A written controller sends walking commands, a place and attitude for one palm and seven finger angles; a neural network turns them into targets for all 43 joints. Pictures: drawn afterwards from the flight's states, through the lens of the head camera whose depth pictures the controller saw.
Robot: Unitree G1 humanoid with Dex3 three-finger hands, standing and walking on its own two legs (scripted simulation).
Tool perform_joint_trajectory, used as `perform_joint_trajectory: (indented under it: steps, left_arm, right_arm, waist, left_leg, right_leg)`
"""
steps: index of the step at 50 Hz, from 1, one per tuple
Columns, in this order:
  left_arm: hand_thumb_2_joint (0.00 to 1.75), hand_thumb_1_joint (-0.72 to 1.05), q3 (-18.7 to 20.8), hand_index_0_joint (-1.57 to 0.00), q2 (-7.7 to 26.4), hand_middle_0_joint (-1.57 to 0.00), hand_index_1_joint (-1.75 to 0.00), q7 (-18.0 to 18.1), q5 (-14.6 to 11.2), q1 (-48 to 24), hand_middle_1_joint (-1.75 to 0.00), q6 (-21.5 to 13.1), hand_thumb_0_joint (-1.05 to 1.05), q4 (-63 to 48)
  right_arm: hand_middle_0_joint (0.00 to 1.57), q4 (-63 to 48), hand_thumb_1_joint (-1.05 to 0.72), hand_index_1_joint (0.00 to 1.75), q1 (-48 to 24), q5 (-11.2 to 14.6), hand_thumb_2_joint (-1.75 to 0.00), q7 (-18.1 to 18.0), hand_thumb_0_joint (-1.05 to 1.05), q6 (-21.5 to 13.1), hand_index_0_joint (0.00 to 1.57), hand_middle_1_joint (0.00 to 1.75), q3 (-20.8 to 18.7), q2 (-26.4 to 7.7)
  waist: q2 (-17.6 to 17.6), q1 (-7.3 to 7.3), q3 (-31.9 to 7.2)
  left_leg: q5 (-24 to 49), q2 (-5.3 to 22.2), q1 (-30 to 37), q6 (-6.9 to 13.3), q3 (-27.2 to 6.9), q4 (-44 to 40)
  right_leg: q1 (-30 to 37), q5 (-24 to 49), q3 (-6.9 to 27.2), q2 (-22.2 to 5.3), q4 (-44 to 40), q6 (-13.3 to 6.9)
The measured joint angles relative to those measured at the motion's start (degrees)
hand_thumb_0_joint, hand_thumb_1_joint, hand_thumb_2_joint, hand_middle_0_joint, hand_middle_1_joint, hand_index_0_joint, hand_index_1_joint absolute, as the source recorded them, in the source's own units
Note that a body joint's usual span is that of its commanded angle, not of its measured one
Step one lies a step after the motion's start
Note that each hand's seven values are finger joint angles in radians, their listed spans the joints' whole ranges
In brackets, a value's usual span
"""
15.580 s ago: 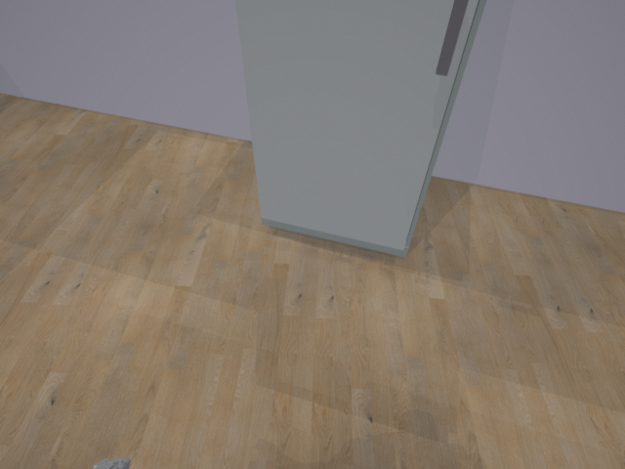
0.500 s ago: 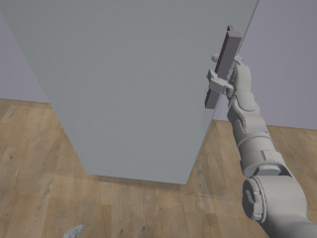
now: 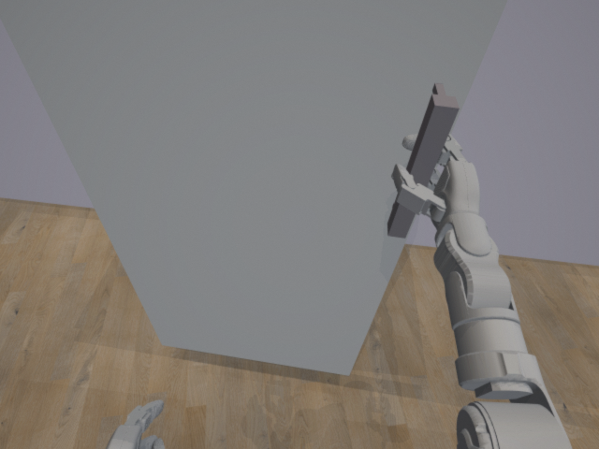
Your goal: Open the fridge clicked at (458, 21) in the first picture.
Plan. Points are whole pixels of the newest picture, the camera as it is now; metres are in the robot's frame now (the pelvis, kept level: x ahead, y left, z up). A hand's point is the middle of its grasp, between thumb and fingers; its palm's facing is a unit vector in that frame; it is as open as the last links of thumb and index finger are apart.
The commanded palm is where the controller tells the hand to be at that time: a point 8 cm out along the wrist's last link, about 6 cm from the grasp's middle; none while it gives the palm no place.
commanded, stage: pull the door a little, standing still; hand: right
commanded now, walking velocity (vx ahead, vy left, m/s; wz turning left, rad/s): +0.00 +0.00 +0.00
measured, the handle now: (415, 166) +0.47 -0.12 +0.17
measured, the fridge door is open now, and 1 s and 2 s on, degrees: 2 23 38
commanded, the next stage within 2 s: walk backward, drawing the door open in 0.30 s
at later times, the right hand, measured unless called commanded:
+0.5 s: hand (400, 242) +0.32 -0.08 +0.17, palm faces -0.05 +0.99 -0.09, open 7.0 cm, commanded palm +0.29 -0.13 +0.17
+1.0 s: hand (367, 327) +0.21 -0.04 +0.16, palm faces -0.04 +0.98 -0.18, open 7.7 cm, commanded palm +0.18 -0.09 +0.17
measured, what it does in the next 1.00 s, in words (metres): shifts its weight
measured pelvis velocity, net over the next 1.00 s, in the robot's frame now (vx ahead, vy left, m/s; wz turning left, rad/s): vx -0.09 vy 0.04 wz -0.06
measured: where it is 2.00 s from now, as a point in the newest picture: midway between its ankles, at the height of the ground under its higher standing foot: outside the picture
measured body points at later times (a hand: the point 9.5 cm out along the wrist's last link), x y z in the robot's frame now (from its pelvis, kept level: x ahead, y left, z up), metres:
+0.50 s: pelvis -0.01 +0.00 +0.00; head -0.03 +0.03 +0.45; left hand +0.17 +0.22 -0.09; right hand +0.32 -0.13 +0.18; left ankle -0.04 +0.12 -0.74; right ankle -0.02 -0.13 -0.74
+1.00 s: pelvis -0.09 +0.04 +0.00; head -0.06 +0.08 +0.45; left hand +0.08 +0.25 -0.11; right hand +0.21 -0.09 +0.17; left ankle -0.04 +0.12 -0.74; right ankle -0.02 -0.13 -0.74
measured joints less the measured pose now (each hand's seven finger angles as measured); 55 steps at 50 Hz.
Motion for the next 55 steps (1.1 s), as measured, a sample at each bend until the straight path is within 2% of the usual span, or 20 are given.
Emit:
perform_joint_trajectory:
  steps: [6,11,16,21,22,26,32,43,50,55]
  left_arm:
    - [0.90,0.91,-0.6,-0.20,-0.3,-0.20,-0.30,1.0,0.2,-3.1,-0.30,1.5,0.01,-0.5]
    - [0.90,0.91,-1.1,-0.20,-0.7,-0.20,-0.30,0.8,0.4,-4.6,-0.30,2.4,0.01,-1.8]
    - [0.90,0.91,-1.6,-0.20,-1.3,-0.20,-0.30,0.2,0.5,-4.6,-0.30,3.4,0.01,-3.4]
    - [0.90,0.91,-2.0,-0.20,-1.6,-0.20,-0.30,-0.6,0.5,-4.3,-0.30,4.9,0.01,-4.6]
    - [0.90,0.91,-2.3,-0.20,-1.4,-0.20,-0.30,-0.3,0.6,-4.5,-0.30,5.2,0.01,-4.9]
    - [0.90,0.91,-2.0,-0.20,-1.2,-0.20,-0.30,1.0,2.0,-6.3,-0.30,6.4,0.01,-5.0]
    - [0.90,0.91,-1.1,-0.20,-1.5,-0.20,-0.30,1.3,2.5,-7.8,-0.30,8.7,0.01,-6.0]
    - [0.90,0.91,-1.6,-0.20,-3.7,-0.20,-0.30,0.9,1.9,-6.7,-0.30,8.6,0.01,-7.3]
    - [0.90,0.91,-1.1,-0.20,-4.0,-0.20,-0.30,1.0,1.3,-6.1,-0.30,6.7,0.01,-6.0]
    - [0.90,0.91,0.0,-0.20,-3.7,-0.20,-0.30,1.7,1.1,-6.0,-0.30,4.3,0.01,-4.4]
  right_arm:
    - [0.32,-2.0,-0.63,1.35,0.1,0.1,-0.75,-0.1,0.01,3.6,0.32,1.36,2.2,1.1]
    - [0.32,-4.1,-0.63,1.36,2.0,0.0,-0.76,-0.9,0.02,4.8,0.32,1.36,2.9,1.7]
    - [0.31,-10.1,-0.63,1.35,7.5,0.1,-0.73,-0.7,0.01,5.6,0.30,1.36,3.9,2.2]
    - [0.31,-20.4,-0.63,1.34,15.9,0.2,-0.71,-0.1,0.01,7.3,0.28,1.36,6.0,2.7]
    - [0.31,-22.3,-0.63,1.34,17.5,-0.2,-0.70,-0.1,0.00,6.6,0.27,1.36,6.9,2.1]
    - [0.36,-26.3,-0.58,1.33,22.2,-1.7,-0.69,-0.3,-0.02,-1.4,0.26,1.37,10.5,-0.7]
    - [0.34,-32.8,-0.59,1.26,27.0,-3.3,-0.68,-1.6,-0.05,-6.8,0.18,1.35,13.0,-2.1]
    - [0.32,-36.9,-0.61,1.23,30.6,-4.2,-0.68,-2.9,-0.07,-8.4,0.12,1.32,12.4,-3.0]
    - [0.30,-40.3,-0.62,1.22,32.4,-4.8,-0.69,-3.3,-0.07,-7.9,0.10,1.31,12.5,-3.2]
    - [0.29,-43.9,-0.62,1.19,33.9,-5.3,-0.71,-3.2,-0.07,-6.8,0.09,1.30,13.0,-3.5]
  waist:
    - [0.3,-1.05,0.3]
    - [0.2,-1.23,0.1]
    - [-0.2,-1.17,-0.2]
    - [-0.5,-1.17,-0.2]
    - [-0.8,-0.93,0.2]
    - [-1.8,-0.09,1.7]
    - [-1.1,0.43,4.9]
    - [-1.4,2.91,6.9]
    - [-1.8,3.50,8.3]
    - [-1.5,3.55,9.4]
  left_leg:
    - [-0.1,0.3,1.5,0.1,1.2,-0.4]
    - [0.0,0.4,2.1,0.2,1.4,-0.6]
    - [0.1,0.4,3.2,0.2,1.1,-0.8]
    - [0.1,0.2,4.3,0.3,0.8,-0.9]
    - [0.2,0.1,4.6,0.3,0.9,-1.1]
    - [1.5,-0.5,3.6,0.1,1.5,-2.2]
    - [3.4,-0.1,1.4,0.0,0.9,-2.3]
    - [5.6,-0.6,-1.8,1.3,2.3,-0.9]
    - [6.8,-1.8,-3.2,2.9,4.6,-0.3]
    - [6.2,-2.2,-4.6,4.3,6.3,2.3]
  right_leg:
    - [0.8,0.2,1.2,0.3,-0.2,0.1]
    - [1.6,0.7,1.3,0.5,-0.8,0.1]
    - [3.1,0.9,1.0,0.5,-1.5,0.2]
    - [4.5,0.9,0.7,0.3,-1.9,0.3]
    - [4.4,0.8,0.9,0.1,-1.5,0.3]
    - [2.2,1.0,1.5,-0.4,-0.3,0.2]
    - [1.2,3.8,0.9,-0.1,-2.4,0.2]
    - [-0.8,8.4,2.3,-0.4,-4.6,1.4]
    - [-2.5,10.8,4.7,-1.5,-5.0,2.4]
    - [-4.3,10.1,6.7,-1.7,-2.6,1.5]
